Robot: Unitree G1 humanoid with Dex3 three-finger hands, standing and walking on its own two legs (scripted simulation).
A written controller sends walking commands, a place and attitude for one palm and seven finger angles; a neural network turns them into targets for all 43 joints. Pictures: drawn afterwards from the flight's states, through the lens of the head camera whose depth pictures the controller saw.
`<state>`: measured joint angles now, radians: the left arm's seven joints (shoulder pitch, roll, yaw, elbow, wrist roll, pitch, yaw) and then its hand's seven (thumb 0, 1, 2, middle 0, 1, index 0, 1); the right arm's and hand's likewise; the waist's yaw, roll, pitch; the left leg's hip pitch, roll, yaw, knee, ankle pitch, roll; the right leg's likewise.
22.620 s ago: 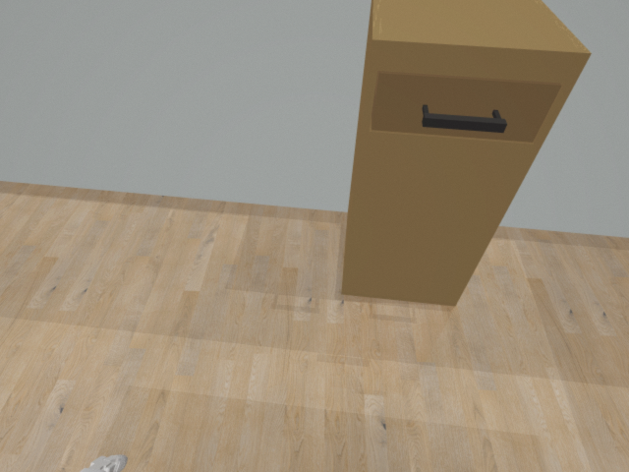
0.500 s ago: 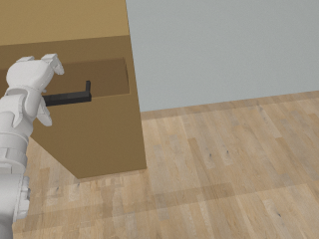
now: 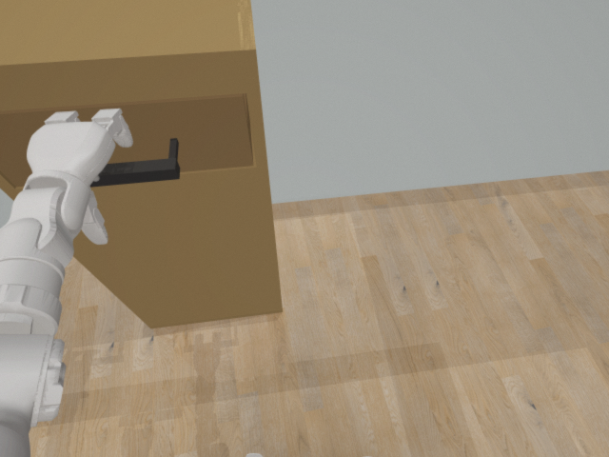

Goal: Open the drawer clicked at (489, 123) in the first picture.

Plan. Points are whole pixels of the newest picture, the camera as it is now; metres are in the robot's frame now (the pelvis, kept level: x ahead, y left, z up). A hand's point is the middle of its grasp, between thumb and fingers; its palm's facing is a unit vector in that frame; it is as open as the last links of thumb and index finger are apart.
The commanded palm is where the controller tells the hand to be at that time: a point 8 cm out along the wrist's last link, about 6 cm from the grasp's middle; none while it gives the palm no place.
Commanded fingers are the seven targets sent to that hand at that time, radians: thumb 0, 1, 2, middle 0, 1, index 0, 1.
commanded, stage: lower the fingers behind the handle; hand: left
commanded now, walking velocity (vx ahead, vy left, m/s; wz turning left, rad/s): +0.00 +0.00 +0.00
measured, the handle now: (117, 162) +0.51 +0.29 +0.05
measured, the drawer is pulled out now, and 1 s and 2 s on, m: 0.00 0.00 0.00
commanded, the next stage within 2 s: close the thumb around the handle in 1.14 s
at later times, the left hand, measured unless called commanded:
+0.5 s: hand (106, 193) +0.46 +0.29 +0.05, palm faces -0.07 +0.00 -1.00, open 13.8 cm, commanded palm +0.44 +0.29 +0.10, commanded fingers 0.00 -0.50 0.30 -0.30 -1.20 -0.30 -1.20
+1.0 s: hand (110, 196) +0.46 +0.29 +0.03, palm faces -0.08 +0.00 -1.00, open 13.8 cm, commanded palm +0.45 +0.28 +0.09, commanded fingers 0.00 -0.50 0.30 -0.30 -1.20 -0.30 -1.20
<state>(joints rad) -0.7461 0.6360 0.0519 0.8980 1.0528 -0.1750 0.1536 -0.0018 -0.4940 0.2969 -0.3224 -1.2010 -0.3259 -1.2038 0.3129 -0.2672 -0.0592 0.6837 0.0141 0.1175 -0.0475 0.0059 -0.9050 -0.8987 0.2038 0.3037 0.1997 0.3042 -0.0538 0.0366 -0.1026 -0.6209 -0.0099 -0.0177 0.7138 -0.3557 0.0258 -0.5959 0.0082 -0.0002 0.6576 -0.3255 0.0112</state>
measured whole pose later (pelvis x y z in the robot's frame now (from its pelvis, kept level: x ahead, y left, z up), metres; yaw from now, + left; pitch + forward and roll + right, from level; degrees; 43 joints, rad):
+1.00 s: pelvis +0.00 +0.00 -0.01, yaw -2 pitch +19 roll -2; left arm -0.75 0.64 0.08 1.05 1.08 -0.10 0.24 0.00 -0.49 0.30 -0.32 -1.20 -0.32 -1.20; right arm 0.34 -0.26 -0.05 0.70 0.01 0.12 -0.04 0.00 -0.91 -0.90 0.20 0.30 0.20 0.30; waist -0.09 0.05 -0.13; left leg -0.74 0.01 0.00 0.80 -0.39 0.02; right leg -0.72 0.03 0.02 0.74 -0.35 0.01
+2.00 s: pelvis +0.00 +0.00 -0.01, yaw -2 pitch +20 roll -2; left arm -0.73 0.64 0.10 1.01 1.08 -0.13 0.24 0.00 0.76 0.85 -0.42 -1.34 -0.42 -1.35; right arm 0.36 -0.27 -0.05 0.71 0.00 0.12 -0.04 0.01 -0.91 -0.90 0.20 0.30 0.20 0.30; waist -0.10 0.05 -0.14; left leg -0.75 0.01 0.00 0.81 -0.40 0.02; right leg -0.74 0.03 0.02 0.75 -0.35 0.01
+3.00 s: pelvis +0.01 +0.00 -0.01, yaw -3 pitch +17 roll -2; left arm -0.49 0.59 0.12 0.79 1.02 -0.10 0.25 0.01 0.76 0.82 -0.42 -1.35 -0.42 -1.35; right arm 0.34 -0.27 -0.07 0.69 0.02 0.13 -0.02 0.01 -0.91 -0.90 0.20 0.30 0.20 0.30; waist -0.07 0.06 -0.14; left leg -0.65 0.02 0.03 0.76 -0.40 0.03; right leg -0.65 0.04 0.05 0.70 -0.35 0.01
